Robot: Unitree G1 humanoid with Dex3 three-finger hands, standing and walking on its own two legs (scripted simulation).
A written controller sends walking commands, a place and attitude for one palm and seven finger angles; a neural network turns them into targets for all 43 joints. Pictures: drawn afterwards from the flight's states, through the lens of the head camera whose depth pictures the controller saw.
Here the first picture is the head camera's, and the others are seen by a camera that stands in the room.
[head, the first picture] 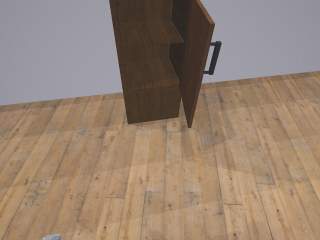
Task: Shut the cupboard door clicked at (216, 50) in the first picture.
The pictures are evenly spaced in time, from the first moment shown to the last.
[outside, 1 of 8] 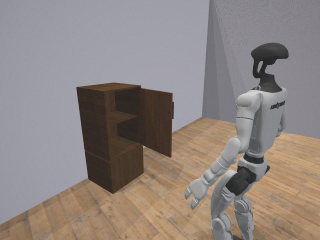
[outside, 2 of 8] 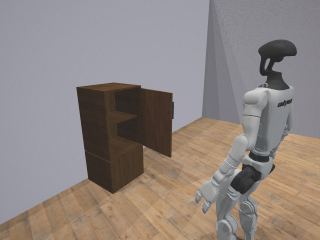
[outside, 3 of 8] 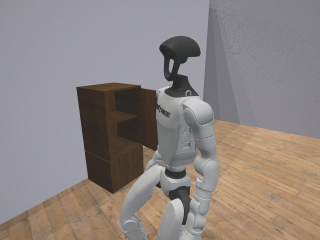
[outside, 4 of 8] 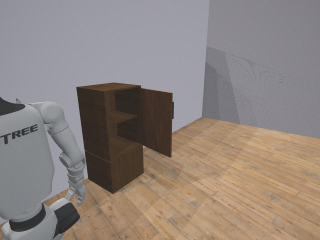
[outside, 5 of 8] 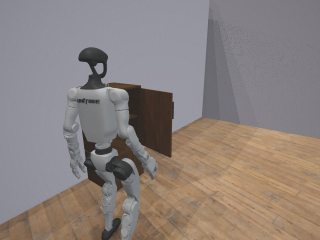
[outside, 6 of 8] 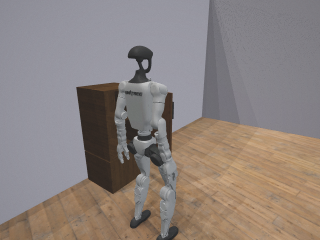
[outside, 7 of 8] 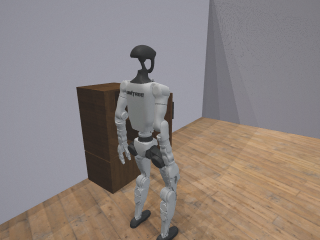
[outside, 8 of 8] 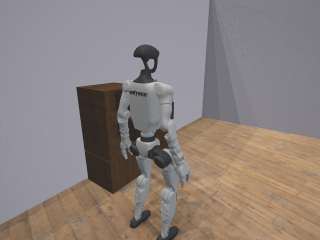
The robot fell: no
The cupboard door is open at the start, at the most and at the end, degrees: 83 83 83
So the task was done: no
